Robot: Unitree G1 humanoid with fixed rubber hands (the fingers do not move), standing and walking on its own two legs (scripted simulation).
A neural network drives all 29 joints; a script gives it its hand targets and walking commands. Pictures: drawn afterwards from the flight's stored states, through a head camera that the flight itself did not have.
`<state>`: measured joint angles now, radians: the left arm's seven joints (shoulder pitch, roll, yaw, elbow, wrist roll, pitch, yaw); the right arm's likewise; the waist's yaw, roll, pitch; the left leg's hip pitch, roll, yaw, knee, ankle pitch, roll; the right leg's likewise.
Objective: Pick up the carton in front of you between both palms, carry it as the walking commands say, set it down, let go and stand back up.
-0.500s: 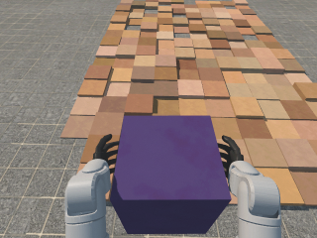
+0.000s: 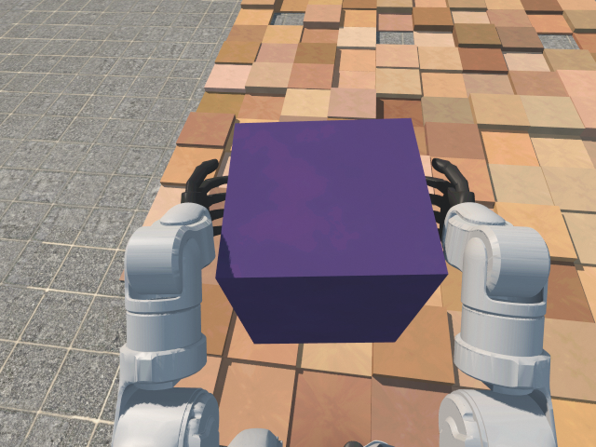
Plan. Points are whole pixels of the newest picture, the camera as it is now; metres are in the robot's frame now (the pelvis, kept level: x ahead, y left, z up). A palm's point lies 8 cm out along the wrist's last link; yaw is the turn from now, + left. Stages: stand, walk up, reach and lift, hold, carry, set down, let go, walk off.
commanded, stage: carry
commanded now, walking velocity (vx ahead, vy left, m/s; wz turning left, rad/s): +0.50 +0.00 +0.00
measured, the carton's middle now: (323, 244) +0.37 +0.01 +0.05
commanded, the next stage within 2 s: none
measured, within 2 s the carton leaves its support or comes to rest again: neither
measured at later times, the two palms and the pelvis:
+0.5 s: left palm (253, 13) +0.76 +0.14 +0.17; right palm (432, 21) +0.72 -0.15 +0.17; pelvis +0.34 +0.03 +0.04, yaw -1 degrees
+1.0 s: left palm out of the picture +1.09 +0.19 +0.22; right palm out of the picture +1.11 -0.11 +0.22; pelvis +0.71 +0.00 +0.05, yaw +0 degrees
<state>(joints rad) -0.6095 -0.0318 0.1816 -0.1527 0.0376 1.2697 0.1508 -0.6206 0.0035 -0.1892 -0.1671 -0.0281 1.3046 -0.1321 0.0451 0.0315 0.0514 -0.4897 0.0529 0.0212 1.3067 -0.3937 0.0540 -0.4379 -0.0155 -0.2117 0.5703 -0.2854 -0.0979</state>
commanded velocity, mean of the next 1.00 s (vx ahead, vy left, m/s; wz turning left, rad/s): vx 0.50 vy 0.00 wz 0.00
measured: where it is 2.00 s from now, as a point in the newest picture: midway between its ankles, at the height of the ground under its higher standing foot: (332, 152)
